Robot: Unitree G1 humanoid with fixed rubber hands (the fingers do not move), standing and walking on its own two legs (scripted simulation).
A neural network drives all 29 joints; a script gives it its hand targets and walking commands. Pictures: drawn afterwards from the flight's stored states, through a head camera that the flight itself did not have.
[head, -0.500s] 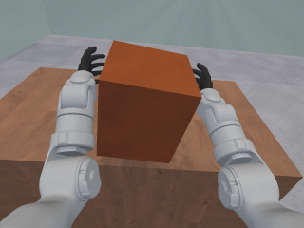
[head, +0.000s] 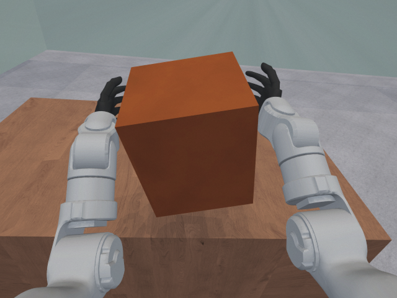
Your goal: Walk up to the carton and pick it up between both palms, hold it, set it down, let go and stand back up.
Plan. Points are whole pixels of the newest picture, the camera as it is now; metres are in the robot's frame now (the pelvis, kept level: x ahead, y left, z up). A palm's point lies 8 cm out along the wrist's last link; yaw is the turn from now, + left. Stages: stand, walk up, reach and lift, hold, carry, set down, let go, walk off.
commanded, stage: reach and lift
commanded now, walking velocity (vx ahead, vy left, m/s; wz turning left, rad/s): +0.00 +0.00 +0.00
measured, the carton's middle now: (193, 136) +0.40 +0.01 +0.19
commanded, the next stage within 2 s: hold in 0.64 s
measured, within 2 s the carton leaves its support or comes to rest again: neither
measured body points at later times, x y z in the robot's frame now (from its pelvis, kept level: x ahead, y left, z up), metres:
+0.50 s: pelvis -0.03 +0.00 +0.00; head -0.12 +0.02 +0.44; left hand +0.34 +0.17 +0.30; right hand +0.35 -0.14 +0.28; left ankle +0.02 +0.14 -0.75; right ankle +0.00 -0.12 -0.75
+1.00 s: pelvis -0.01 +0.00 +0.00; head -0.09 +0.02 +0.44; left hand +0.38 +0.17 +0.28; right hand +0.38 -0.14 +0.29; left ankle +0.02 +0.14 -0.75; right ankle +0.00 -0.12 -0.75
